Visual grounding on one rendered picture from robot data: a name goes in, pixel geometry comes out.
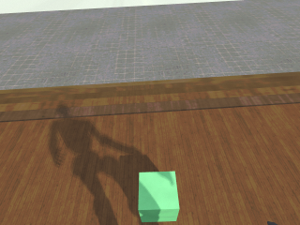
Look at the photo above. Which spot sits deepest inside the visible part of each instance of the carton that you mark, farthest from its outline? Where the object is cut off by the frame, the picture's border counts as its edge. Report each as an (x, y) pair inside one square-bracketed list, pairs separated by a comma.
[(158, 197)]

